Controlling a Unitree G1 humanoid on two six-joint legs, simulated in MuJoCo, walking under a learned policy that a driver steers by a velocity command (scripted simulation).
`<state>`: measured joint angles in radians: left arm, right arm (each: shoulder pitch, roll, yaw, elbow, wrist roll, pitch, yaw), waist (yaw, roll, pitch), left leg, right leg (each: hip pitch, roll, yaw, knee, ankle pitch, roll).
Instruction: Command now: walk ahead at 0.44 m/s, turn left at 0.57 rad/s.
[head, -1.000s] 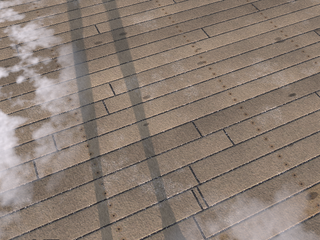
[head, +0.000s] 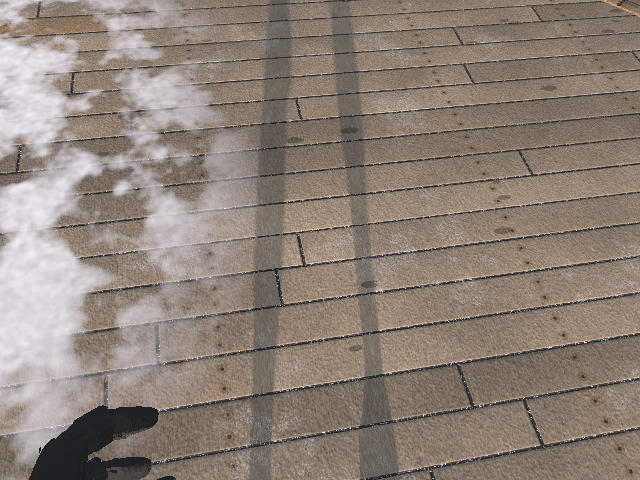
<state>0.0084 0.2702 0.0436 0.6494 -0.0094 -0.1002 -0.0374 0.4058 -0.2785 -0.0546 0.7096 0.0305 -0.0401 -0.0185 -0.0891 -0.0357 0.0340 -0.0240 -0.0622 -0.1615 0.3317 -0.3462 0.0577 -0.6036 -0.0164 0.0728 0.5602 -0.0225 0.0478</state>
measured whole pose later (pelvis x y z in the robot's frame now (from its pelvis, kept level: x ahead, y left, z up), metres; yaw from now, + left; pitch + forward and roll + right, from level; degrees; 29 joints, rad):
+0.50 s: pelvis +0.25 +0.00 +0.00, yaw +8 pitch +2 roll -3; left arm 0.35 0.28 0.05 0.85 -0.03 -0.07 -0.01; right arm 0.07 -0.26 -0.02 0.60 -0.01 -0.06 0.02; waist 0.10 0.05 0.04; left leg -0.53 0.04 -0.06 0.56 -0.01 0.00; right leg -0.06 0.03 -0.03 0.34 -0.30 0.00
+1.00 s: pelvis +0.33 -0.01 -0.01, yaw -8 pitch +1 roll +2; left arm 0.31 0.29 0.06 0.76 0.00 0.01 0.00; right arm 0.16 -0.31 -0.09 0.73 0.02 -0.02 0.00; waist 0.02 0.04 -0.02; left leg -0.44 0.06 0.07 0.84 -0.43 0.00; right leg -0.28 -0.01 -0.03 0.61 -0.36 -0.08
